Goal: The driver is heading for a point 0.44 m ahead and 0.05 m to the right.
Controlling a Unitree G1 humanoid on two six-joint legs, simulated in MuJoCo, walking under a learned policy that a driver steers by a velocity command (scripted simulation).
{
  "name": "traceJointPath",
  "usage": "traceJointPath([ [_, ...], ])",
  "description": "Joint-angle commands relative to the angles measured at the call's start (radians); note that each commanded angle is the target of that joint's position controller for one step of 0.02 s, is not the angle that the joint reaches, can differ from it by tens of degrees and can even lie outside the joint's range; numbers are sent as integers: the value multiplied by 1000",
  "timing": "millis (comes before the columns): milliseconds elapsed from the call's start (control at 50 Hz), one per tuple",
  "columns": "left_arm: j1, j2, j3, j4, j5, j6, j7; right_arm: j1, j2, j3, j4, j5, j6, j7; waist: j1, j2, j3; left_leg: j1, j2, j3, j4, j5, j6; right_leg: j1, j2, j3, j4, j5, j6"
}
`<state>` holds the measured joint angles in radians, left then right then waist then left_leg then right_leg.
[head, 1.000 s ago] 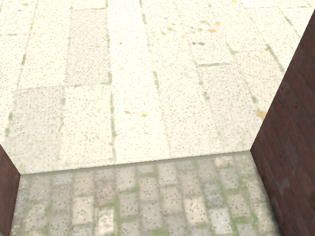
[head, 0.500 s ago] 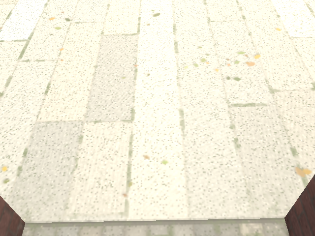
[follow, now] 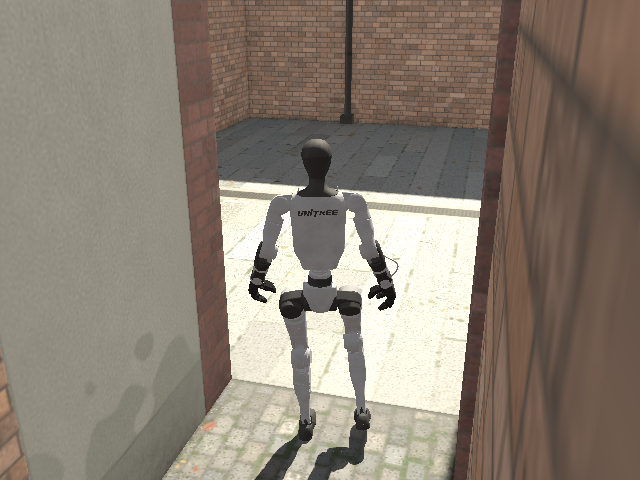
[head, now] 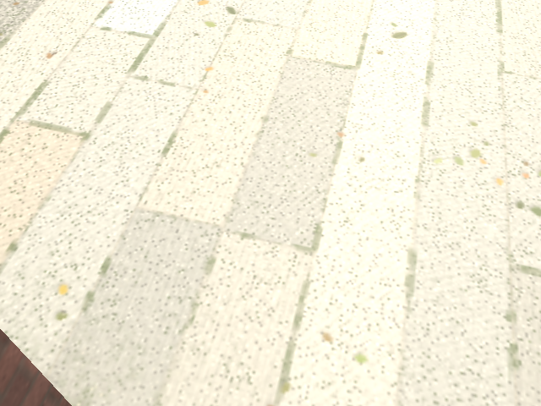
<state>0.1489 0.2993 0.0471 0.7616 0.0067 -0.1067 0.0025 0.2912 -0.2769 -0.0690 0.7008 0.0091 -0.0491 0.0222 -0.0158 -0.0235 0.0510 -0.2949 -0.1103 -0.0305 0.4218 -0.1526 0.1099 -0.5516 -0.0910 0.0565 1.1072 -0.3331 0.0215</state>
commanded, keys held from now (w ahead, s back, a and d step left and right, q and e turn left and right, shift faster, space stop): w+q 0.06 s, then w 0.26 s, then no key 0.68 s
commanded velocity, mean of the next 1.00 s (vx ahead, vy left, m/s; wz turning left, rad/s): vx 0.27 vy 0.00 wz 0.17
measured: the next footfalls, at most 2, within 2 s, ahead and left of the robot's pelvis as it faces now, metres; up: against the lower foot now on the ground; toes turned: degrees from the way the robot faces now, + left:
right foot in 0.32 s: +0.37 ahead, -0.12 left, +0.00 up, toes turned +9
left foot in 0.72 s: +0.46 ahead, +0.12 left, +0.00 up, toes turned +6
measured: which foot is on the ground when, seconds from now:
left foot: down 0.00-0.32, up 0.34-0.70, down 0.72-1.00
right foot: up 0.00-0.30, down 0.32-1.00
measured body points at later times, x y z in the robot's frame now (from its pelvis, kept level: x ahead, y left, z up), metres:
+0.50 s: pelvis +0.28 -0.04 +0.00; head +0.31 -0.05 +0.45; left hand +0.34 +0.24 -0.11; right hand +0.45 -0.29 -0.11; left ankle +0.23 +0.08 -0.66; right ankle +0.33 -0.13 -0.74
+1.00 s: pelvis +0.39 +0.02 +0.00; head +0.40 +0.03 +0.45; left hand +0.41 +0.29 -0.15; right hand +0.57 -0.21 -0.11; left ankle +0.42 +0.12 -0.74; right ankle +0.33 -0.13 -0.74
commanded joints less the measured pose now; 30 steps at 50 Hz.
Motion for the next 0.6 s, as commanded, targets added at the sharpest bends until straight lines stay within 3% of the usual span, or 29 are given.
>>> traceJointPath([
  [20, 27, 86, 28, -65, 16, 11, 2, -24, -163, -43, -83, 2, -24, -22, 42, 62, -100, 67, 253, -265, -184, 287, 201, -56, 0, -6, -119, 101, 37],
  [40, -2, 70, 23, -75, 23, 13, 1, -6, -175, -47, -75, 3, -18, -27, 31, 66, -89, 68, 241, -260, -185, 251, 189, -68, 8, -8, -179, 167, 46],
  [120, -138, 33, 6, -102, 10, 2, -15, 56, -162, -42, -52, 7, -7, -36, -31, 92, -44, 60, 216, -230, -189, 101, 138, -20, 50, -10, -434, 413, 47],
  [220, -219, 66, 13, -131, 6, -23, -26, 114, -154, -40, -11, 8, -4, -19, -63, 128, -15, 204, 261, -281, -127, 134, 119, -6, 77, -13, -585, 353, 0],
  [260, -182, 87, 23, -116, -3, -31, -26, 105, -162, -44, -3, 3, 4, -26, -35, 148, -25, 253, 289, -313, -93, 200, 102, 57, 88, -20, -607, 299, -24],
  [280, -117, 98, 32, -97, -3, -35, -24, 77, -163, -44, -7, 3, 9, -28, 7, 151, -41, 249, 272, -298, -36, 294, 84, 143, 103, -37, -641, 286, -42],
  [300, 7, 131, 50, -57, 4, -38, -23, 40, -146, -40, -27, -1, 6, -26, 67, 141, -106, 228, 222, -266, 91, 406, 62, 293, 103, -38, -651, 303, -70],
  [320, 175, 166, 63, -27, 7, -36, -19, 31, -112, -23, -43, -11, 5, -21, 144, 70, -251, 117, 164, -213, 347, 297, 24, 557, -15, 93, -616, 324, -125],
  [340, 269, 246, 80, -13, 24, -29, -18, 187, -35, -4, -37, 4, -9, -20, 93, -224, -377, -222, 3, -134, 703, -219, -67, 896, -231, 503, -662, 255, -290],
  [360, 285, 175, 66, 9, -2, -24, -28, 201, -89, -7, -19, 16, -14, -26, 104, -253, -371, -372, 12, -181, 845, -451, -83, 910, -302, 715, -761, 151, -335],
  [380, 198, 117, 46, -6, -14, -23, -24, 116, -151, -22, -19, 25, -16, -32, 106, -151, -211, -416, 57, -173, 911, -393, -93, 773, -281, 603, -778, 236, -313],
  [400, 126, 96, 35, -23, -5, -15, -20, 44, -159, -23, -33, 14, -15, -36, 91, -59, -137, -390, 104, -123, 902, -319, -102, 645, -241, 454, -775, 421, -288],
  [420, 99, 80, 22, -14, 4, -8, -17, -20, -151, -25, -50, -6, -15, -43, 72, -12, -77, -367, 126, -91, 864, -283, -114, 522, -220, 363, -791, 597, -289],
  [440, 95, 62, 12, -4, 8, -9, -14, -30, -142, -28, -56, -14, -11, -45, 51, -20, -78, -319, 157, -83, 806, -250, -117, 468, -186, 285, -799, 712, -272],
  [480, 88, 37, -4, 22, 8, -8, -12, -1, -80, -18, -44, -5, 1, -44, 22, -65, -93, -250, 159, -59, 694, -206, -133, 423, -128, 170, -820, 854, -257],
  [540, 66, 80, 2, 52, 6, 0, -1, -34, -25, -1, -48, -7, 15, -51, 5, -63, -123, -174, 160, -29, 450, -103, -155, 395, -92, 69, -824, 952, -246],
  [580, 67, 105, 7, 70, 1, 10, 3, -83, -17, 5, -50, -14, 23, -47, 19, -61, -147, -81, 144, -9, 315, -1, -158, 369, -72, 23, -824, 954, -232],
  [600, 75, 116, 11, 85, 6, 12, 2, -85, -32, 1, -27, -3, 29, -47, 34, -74, -171, -26, 134, 4, 283, 42, -153, 378, -70, 2, -822, 943, -224],
])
